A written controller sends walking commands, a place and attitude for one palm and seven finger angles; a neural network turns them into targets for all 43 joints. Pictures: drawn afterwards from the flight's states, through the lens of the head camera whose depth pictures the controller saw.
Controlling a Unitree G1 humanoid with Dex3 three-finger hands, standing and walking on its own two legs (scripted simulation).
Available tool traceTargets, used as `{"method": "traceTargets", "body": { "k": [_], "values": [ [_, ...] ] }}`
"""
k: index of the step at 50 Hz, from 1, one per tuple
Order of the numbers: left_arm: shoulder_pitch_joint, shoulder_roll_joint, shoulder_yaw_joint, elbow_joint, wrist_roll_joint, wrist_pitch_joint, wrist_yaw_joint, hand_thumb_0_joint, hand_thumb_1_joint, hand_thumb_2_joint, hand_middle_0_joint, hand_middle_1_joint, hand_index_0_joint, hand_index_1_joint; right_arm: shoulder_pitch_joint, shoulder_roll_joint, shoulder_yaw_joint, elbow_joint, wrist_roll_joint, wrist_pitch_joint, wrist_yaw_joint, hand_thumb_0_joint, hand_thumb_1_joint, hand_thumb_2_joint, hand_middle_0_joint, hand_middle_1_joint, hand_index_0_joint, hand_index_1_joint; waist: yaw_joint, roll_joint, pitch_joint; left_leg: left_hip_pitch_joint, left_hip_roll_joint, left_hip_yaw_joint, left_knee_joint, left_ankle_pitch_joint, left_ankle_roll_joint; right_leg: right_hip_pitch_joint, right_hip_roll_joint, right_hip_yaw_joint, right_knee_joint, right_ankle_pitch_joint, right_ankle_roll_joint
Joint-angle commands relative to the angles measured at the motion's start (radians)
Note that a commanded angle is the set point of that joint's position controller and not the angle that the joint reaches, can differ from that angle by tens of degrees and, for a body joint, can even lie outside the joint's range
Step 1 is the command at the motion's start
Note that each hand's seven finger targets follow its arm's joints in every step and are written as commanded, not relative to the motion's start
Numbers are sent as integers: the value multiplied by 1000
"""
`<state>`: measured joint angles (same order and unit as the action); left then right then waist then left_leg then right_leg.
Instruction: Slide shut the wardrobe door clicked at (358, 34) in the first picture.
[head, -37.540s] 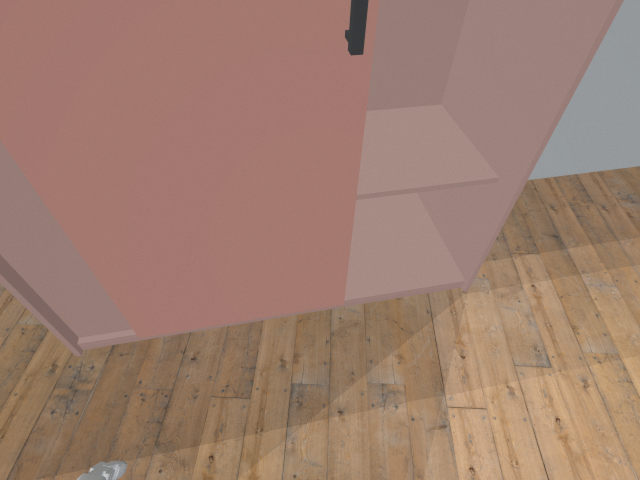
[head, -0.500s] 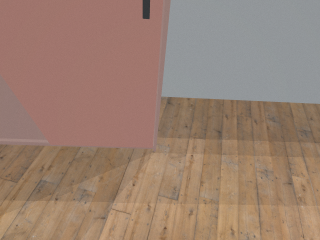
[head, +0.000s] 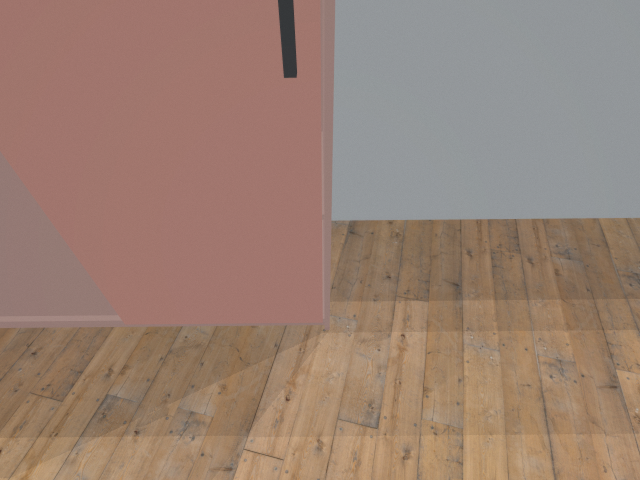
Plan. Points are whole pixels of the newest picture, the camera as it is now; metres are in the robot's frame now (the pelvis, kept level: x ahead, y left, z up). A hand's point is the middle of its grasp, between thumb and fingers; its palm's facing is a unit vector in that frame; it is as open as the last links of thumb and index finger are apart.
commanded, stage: let the arm hang, fingers relaxed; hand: left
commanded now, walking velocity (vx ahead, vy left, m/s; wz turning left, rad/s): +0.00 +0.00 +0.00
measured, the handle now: (288, 24) +0.73 +0.09 +0.26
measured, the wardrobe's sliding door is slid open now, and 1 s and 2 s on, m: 0.00 0.00 0.00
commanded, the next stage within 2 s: look to check the result in 0.18 s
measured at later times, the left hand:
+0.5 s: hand out of the picture +0.10 +0.22 -0.16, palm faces -0.04 -0.95 -0.32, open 7.4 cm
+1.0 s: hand out of the picture +0.13 +0.21 -0.15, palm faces -0.04 -0.94 -0.33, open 7.4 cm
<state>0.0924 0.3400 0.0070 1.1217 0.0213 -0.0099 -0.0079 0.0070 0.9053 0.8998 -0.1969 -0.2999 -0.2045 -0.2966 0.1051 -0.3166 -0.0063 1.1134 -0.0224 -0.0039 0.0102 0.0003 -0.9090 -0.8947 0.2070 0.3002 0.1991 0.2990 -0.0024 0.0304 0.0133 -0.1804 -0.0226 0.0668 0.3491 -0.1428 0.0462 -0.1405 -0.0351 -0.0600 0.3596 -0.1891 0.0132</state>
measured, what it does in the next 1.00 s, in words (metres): shifts its weight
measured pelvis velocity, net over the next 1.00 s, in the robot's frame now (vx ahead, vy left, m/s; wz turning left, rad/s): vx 0.04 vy -0.03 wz -0.01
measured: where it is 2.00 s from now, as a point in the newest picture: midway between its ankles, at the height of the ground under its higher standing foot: outside the picture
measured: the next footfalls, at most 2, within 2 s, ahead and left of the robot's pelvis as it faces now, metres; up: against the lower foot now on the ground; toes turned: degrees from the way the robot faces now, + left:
none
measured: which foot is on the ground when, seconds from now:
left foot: down 0.00-1.00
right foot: down 0.00-1.00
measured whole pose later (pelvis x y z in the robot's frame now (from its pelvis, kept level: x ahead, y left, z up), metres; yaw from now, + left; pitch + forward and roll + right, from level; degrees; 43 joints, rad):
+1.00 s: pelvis +0.04 -0.03 +0.00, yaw -1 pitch -1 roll +0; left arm 0.10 0.32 0.00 1.13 0.01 -0.02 0.00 0.01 0.90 0.90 -0.20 -0.30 -0.21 -0.30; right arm 0.10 -0.33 0.00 1.14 -0.02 0.00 0.00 0.00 -0.91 -0.89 0.21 0.30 0.20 0.30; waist -0.01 0.01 0.03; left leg -0.09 0.02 0.06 0.30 -0.18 0.00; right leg -0.05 0.01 -0.06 0.29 -0.22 -0.03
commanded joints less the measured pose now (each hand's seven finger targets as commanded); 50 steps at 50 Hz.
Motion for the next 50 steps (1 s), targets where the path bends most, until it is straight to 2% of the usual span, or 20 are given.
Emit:
{"method": "traceTargets", "body": {
  "k": [1, 3, 7, 10, 13, 17, 20, 22, 28, 29, 33, 36, 50],
  "values": [
    [-21, 187, 33, -48, -3, -19, 13, 0, 900, 900, -200, -300, -200, -300, -34, -213, -34, -50, 4, -23, -16, 0, -900, -900, 200, 300, 200, 300, 0, -30, -23, 26, 160, -175, -107, 5, -7, -13, -97, 106, -80, 5, -44],
    [-26, 191, 35, -53, -3, -23, 13, 0, 900, 900, -200, -300, -200, -300, -37, -218, -32, -50, 7, -25, -15, 0, -900, -900, 200, 300, 200, 300, -1, -44, -36, 41, 160, -166, -95, 58, -9, -1, -99, 105, -85, 38, -42],
    [-34, 193, 32, -53, -7, -27, 14, 0, 900, 900, -200, -300, -200, -300, -52, -222, -28, -47, 7, -28, -17, 0, -900, -900, 200, 300, 200, 300, -4, -30, -65, 80, 160, -156, -80, 135, -13, 20, -108, 108, -86, 105, -45],
    [-36, 192, 33, -53, -8, -26, 14, 0, 900, 900, -200, -300, -200, -300, -58, -222, -26, -45, 7, -27, -19, 0, -900, -900, 200, 300, 200, 300, -4, 1, -58, 81, 161, -151, -81, 140, -17, 29, -109, 109, -91, 110, -47],
    [-28, 194, 35, -51, -8, -26, 15, 0, 900, 900, -200, -300, -200, -300, -56, -224, -24, -44, 9, -26, -20, 0, -900, -900, 200, 300, 200, 300, -2, -17, -64, 87, 162, -150, -80, 149, -17, 42, -109, 106, -97, 121, -47],
    [-27, 191, 33, -43, -10, -25, 16, 0, 900, 900, -200, -300, -200, -300, -54, -223, -23, -39, 9, -25, -23, 0, -900, -900, 200, 300, 200, 300, -5, -9, -69, 100, 163, -145, -78, 163, -19, 50, -112, 107, -98, 144, -49],
    [-22, 192, 33, -41, -10, -27, 19, 0, 900, 900, -200, -300, -200, -300, -48, -221, -23, -38, 9, -24, -25, 0, -900, -900, 200, 300, 200, 300, -7, -21, -79, 117, 165, -141, -65, 196, -20, 61, -115, 108, -97, 198, -51],
    [-19, 188, 32, -38, -11, -25, 19, 0, 900, 900, -200, -300, -200, -300, -48, -221, -23, -36, 9, -22, -26, 0, -900, -900, 200, 300, 200, 300, -6, -11, -66, 114, 166, -136, -72, 174, -22, 55, -114, 109, -102, 179, -52],
    [-9, 188, 33, -35, -11, -27, 22, 0, 900, 900, -200, -300, -200, -300, -40, -218, -24, -36, 11, -19, -27, 0, -900, -900, 200, 300, 200, 300, -6, -45, -65, 128, 168, -130, -66, 183, -21, 57, -112, 108, -107, 209, -52],
    [-14, 186, 32, -36, -11, -26, 22, 0, 900, 900, -200, -300, -200, -300, -43, -215, -24, -33, 10, -19, -27, 0, -900, -900, 200, 300, 200, 300, -7, -27, -57, 125, 167, -129, -67, 183, -22, 56, -114, 111, -107, 214, -53],
    [-10, 186, 34, -37, -10, -28, 24, 0, 900, 900, -200, -300, -200, -300, -34, -211, -25, -33, 12, -19, -28, 0, -900, -900, 200, 300, 200, 300, -6, -51, -66, 130, 169, -126, -66, 193, -21, 67, -112, 108, -105, 234, -51],
    [-15, 186, 33, -38, -11, -28, 24, 0, 900, 900, -200, -300, -200, -300, -37, -213, -25, -32, 9, -19, -28, 0, -900, -900, 200, 300, 200, 300, -7, -34, -65, 132, 169, -125, -68, 198, -24, 69, -113, 113, -104, 241, -53],
    [-18, 186, 36, -48, -11, -30, 27, 0, 900, 900, -200, -300, -200, -300, -35, -208, -26, -35, 9, -19, -31, 0, -900, -900, 200, 300, 200, 300, -6, -34, -58, 138, 170, -116, -66, 218, -28, 82, -114, 115, -104, 296, -53]
  ]
}}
